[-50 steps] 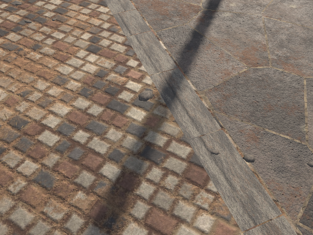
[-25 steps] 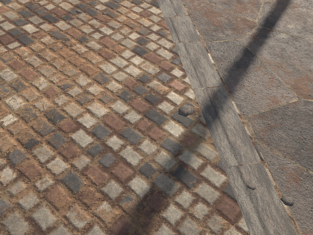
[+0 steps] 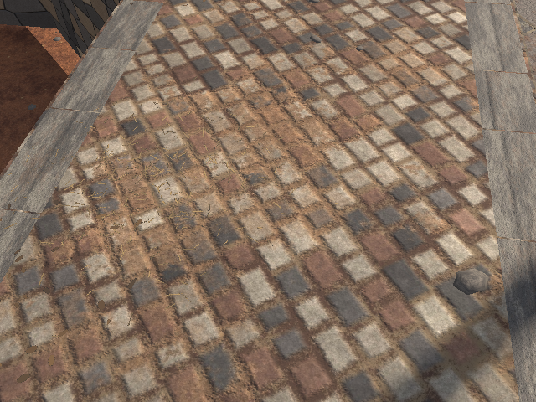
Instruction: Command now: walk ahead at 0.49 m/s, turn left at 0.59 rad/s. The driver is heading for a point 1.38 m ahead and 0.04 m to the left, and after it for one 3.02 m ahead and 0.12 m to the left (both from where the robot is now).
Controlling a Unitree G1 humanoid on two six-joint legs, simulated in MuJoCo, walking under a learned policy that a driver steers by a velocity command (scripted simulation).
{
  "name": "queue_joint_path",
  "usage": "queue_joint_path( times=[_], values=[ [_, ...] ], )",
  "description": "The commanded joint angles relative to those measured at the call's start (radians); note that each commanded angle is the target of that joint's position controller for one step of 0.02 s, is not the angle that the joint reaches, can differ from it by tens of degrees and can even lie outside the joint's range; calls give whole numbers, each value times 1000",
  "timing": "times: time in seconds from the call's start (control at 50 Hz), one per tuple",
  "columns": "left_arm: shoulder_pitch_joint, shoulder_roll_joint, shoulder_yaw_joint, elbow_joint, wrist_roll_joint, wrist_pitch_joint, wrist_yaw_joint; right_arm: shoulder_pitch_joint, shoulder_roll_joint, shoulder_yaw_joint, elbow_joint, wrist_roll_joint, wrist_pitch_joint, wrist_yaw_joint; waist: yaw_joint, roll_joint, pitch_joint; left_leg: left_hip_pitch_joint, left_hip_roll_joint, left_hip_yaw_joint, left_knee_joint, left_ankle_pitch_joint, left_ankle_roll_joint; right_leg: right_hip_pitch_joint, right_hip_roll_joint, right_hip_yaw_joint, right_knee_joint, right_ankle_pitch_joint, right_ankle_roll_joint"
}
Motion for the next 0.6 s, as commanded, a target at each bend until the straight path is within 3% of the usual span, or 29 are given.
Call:
queue_joint_path(
  times=[0.02, 0.12, 0.2, 0.24, 0.26, 0.28, 0.3, 0.32, 0.34, 0.36, 0.38, 0.4, 0.42, 0.46, 0.52, 0.6],
  values=[
    [19, 77, 11, -35, -2, -24, -4, -17, -1, 9, -72, 0, 2, 16, -23, -115, 12, -121, 49, -28, -37, 103, -11, 46, -294, 177, -212, 204, -117],
    [73, 99, 11, -5, -3, -17, 0, -202, 25, 31, -129, 8, -9, 35, 16, -122, 44, -56, 38, 73, -328, 264, -4, 67, -260, 18, -196, 307, -79],
    [142, 135, 17, 31, 0, 5, 15, -294, 15, 33, -166, 2, -8, 40, 44, -124, 68, -24, 13, 141, -470, 152, 32, 200, -297, -26, -145, 416, -68],
    [165, 156, 19, 51, 0, 22, 23, -270, 7, 28, -162, -6, -8, 30, 26, -141, 37, 70, -47, 176, -517, 40, 68, 250, -307, -60, -25, 710, -59],
    [174, 171, 20, 61, 2, 31, 25, -205, -4, 21, -144, -9, -12, 24, -4, -153, -4, 159, -86, 182, -540, -5, 90, 262, -311, -72, 87, 849, -57],
    [172, 179, 18, 64, -1, 39, 26, -71, -25, 9, -100, -14, -21, 15, -64, -141, -78, 328, -125, 177, -602, 7, 116, 223, -303, -92, 259, 869, -49],
    [161, 165, 11, 49, -2, 41, 24, 106, -70, -12, -39, -26, -30, 0, -139, -96, -181, 597, -78, 88, -635, 13, 153, 59, -280, -104, 490, 682, -29],
    [191, 50, -19, -17, -20, 34, 6, 184, -174, -36, -31, -31, -34, -19, -126, 115, -323, 951, 252, -368, -659, -86, 251, -331, -181, -104, 843, -1, 21],
    [148, 116, 0, -41, -20, 31, 0, 236, -205, -44, -35, 8, -23, -31, -145, 115, -403, 997, 392, -727, -815, 44, 331, -498, -41, 45, 1053, -352, 43],
    [24, 137, 8, -65, -18, 30, 0, 194, -178, -39, -12, 17, -17, -42, -138, 9, -255, 919, 329, -511, -808, 173, 285, -589, -105, 132, 1053, -227, 33],
    [-1, 109, -4, -68, -25, 18, -3, 133, -130, -27, -4, 25, -25, -46, -100, -5, -143, 760, 287, -377, -822, 306, 252, -558, -134, 136, 977, -154, 27],
    [14, 98, -5, -48, -16, 20, -5, 85, -88, -14, 1, 25, -34, -44, -50, -51, -87, 645, 230, -282, -845, 370, 201, -491, -162, 144, 885, -126, 27],
    [49, 90, -6, -32, 4, 36, -8, 55, -60, -3, 6, 31, -42, -43, -8, -43, -58, 557, 189, -216, -870, 411, 176, -422, -171, 148, 833, -121, 34],
    [108, 70, -6, 5, 14, 69, -21, 51, -34, 8, 17, 29, -63, -37, 19, -27, -62, 491, 163, -139, -916, 440, 159, -350, -160, 141, 803, -99, 40],
    [34, 59, -2, -7, 8, 82, -35, 94, -57, 3, 55, 30, -81, -36, 13, -8, -3, 467, 149, -62, -988, 394, 140, -425, -158, 152, 748, 7, 41],
    [-102, 60, 1, -40, 0, 78, -35, 146, -43, 12, 88, 26, -90, -39, -24, -3, 55, 521, 145, 22, -1019, 384, 106, -529, -122, 192, 602, 148, 35]
  ],
)
Next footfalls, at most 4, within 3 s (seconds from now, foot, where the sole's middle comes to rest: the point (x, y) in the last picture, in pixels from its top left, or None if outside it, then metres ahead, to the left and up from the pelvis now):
0.30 left None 0.30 0.13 -0.78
0.86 right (286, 343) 0.63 0.02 -0.78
1.38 left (246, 239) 0.96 0.14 -0.78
1.92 right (327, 185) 1.18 -0.12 -0.78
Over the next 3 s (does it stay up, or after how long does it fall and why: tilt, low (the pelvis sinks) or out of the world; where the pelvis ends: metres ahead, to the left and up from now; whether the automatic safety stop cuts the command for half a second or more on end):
stays up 1.32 -0.06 0.00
